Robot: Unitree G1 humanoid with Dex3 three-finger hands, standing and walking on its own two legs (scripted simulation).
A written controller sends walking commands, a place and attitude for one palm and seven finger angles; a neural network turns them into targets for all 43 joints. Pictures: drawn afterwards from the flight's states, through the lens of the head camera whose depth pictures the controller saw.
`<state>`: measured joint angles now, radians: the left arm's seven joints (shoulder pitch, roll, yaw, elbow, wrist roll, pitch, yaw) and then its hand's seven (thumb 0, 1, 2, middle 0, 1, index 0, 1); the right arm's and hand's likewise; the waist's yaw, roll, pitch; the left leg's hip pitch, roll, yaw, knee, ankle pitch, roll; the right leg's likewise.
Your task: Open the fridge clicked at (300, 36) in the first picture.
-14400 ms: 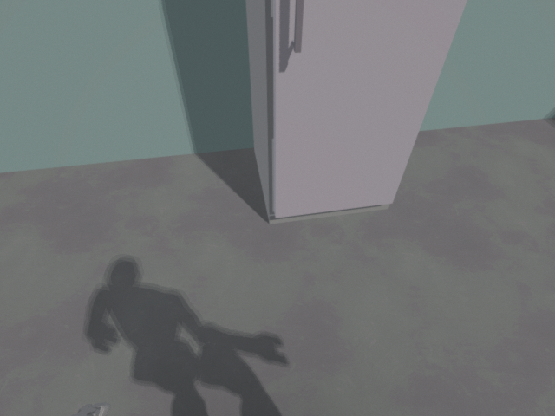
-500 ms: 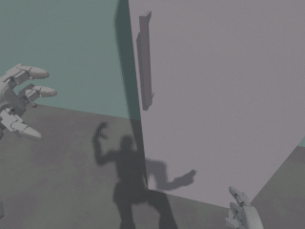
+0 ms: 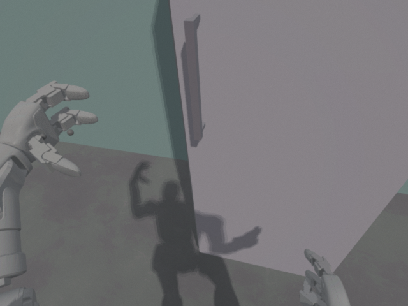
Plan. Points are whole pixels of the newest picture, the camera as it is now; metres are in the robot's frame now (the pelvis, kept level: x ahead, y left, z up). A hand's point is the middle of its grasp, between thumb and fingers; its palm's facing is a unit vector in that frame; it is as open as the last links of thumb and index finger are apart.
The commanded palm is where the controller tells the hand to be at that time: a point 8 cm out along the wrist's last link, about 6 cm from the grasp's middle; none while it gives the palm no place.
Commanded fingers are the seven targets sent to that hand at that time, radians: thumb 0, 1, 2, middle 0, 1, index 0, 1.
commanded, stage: move the hooked fingers beside the handle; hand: left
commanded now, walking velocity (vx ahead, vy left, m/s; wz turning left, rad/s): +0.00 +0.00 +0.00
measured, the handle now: (197, 84) +0.51 +0.07 +0.22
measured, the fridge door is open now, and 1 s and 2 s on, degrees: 0 0 0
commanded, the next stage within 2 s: none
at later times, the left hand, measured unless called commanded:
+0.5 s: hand (115, 115) +0.35 +0.19 +0.24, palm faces -0.09 -0.99 -0.09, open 14.0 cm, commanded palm +0.33 +0.24 +0.24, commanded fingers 0.00 -0.50 0.30 -0.30 -1.20 -0.30 -1.20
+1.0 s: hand (143, 101) +0.41 +0.16 +0.23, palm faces -0.11 -0.99 -0.04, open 14.0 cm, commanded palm +0.39 +0.21 +0.23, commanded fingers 0.00 -0.50 0.30 -0.30 -1.20 -0.30 -1.20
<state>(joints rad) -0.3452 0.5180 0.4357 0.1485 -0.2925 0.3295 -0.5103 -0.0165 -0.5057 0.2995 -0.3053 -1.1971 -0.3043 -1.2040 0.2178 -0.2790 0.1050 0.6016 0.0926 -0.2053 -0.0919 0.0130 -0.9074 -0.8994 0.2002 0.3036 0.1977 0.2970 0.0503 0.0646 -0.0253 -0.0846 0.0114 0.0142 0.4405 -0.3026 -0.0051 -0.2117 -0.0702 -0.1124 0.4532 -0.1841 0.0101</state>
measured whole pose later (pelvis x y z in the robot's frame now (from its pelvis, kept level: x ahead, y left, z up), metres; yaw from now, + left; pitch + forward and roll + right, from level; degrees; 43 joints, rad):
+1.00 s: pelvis +0.00 +0.00 +0.00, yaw -1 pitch +0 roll +1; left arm -0.72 0.40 0.25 0.53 -0.21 0.27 -0.30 -0.02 -0.50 0.30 -0.30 -1.20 -0.30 -1.20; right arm 0.25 -0.28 0.07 0.65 0.09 -0.13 -0.12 0.01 -0.91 -0.90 0.20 0.30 0.20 0.30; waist -0.01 0.05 -0.03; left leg -0.13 0.01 0.03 0.43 -0.29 -0.01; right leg -0.27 -0.07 -0.09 0.46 -0.18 0.00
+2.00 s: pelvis +0.01 +0.00 +0.00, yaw -2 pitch +2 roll +0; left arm -0.89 0.33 0.22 0.77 -0.17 0.16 -0.21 -0.02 -0.50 0.30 -0.30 -1.20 -0.30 -1.20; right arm 0.26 -0.26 0.06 0.67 0.07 -0.09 -0.10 0.01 -0.91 -0.90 0.20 0.30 0.20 0.30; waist -0.02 0.04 -0.04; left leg -0.13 0.01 0.05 0.38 -0.28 0.00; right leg -0.28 -0.06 -0.07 0.41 -0.15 0.01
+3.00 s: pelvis +0.00 +0.00 +0.00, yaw -3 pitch +1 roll +1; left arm -0.94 0.27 0.20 0.80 -0.16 0.13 -0.13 -0.02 -0.50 0.30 -0.30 -1.20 -0.30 -1.20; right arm 0.30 -0.26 0.05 0.70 0.06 -0.08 -0.10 0.01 -0.91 -0.90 0.20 0.30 0.20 0.30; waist -0.04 0.04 -0.02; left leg -0.13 0.02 0.06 0.37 -0.26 0.00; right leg -0.29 -0.05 -0.07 0.40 -0.13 0.01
